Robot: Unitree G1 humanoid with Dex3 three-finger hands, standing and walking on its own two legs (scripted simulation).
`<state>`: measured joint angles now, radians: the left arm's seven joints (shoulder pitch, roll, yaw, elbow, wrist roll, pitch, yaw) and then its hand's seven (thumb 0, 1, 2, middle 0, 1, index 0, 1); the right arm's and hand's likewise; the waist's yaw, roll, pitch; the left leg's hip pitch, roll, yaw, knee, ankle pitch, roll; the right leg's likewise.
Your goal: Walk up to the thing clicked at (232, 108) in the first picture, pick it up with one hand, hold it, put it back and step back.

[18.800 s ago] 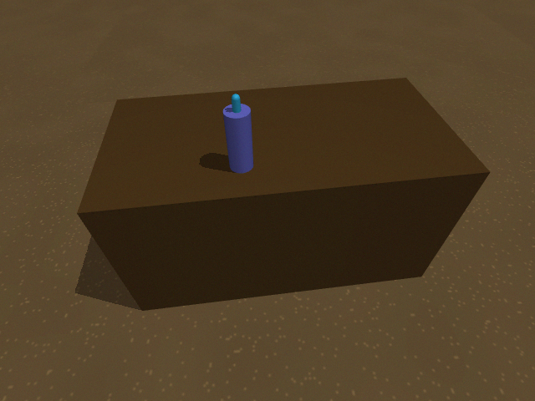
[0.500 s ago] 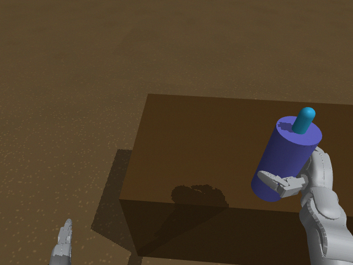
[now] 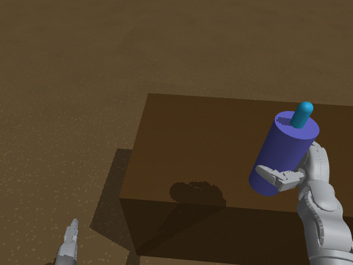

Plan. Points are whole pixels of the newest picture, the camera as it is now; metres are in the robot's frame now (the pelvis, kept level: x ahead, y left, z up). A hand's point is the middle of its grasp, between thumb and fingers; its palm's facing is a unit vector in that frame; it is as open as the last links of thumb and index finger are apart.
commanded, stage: crouch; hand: right
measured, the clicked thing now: (282, 150) +0.33 -0.17 +0.15
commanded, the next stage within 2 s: lower in 1.14 s
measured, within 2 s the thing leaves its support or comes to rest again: neither
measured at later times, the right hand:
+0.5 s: hand (267, 161) +0.40 -0.20 +0.03, palm faces +0.22 +0.97 -0.04, open 10.3 cm
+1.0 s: hand (264, 153) +0.46 -0.22 +0.00, palm faces +0.23 +0.97 -0.02, open 10.4 cm
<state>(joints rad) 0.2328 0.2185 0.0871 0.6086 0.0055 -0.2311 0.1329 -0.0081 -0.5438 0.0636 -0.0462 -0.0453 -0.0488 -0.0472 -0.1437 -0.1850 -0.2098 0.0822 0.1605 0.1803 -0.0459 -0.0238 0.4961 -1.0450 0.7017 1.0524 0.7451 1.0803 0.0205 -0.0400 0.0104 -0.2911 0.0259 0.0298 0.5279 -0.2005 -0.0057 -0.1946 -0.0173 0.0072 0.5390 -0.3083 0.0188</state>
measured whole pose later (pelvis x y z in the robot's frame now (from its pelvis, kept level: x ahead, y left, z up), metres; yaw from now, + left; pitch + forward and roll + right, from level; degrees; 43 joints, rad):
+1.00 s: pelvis -0.01 -0.02 -0.04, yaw +2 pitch +14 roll +1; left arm 0.31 0.24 0.04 0.31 0.05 -0.19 0.03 -0.01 -0.55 0.07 -0.06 -0.04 -0.06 -0.05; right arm -0.65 -0.38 -0.41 1.03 0.06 -0.33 0.00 -0.02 0.41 -0.92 0.70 1.01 0.74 1.04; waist 0.16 0.03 -0.08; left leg -0.78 0.01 0.01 0.82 -0.28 -0.02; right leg -0.70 -0.03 -0.01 0.91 -0.45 0.00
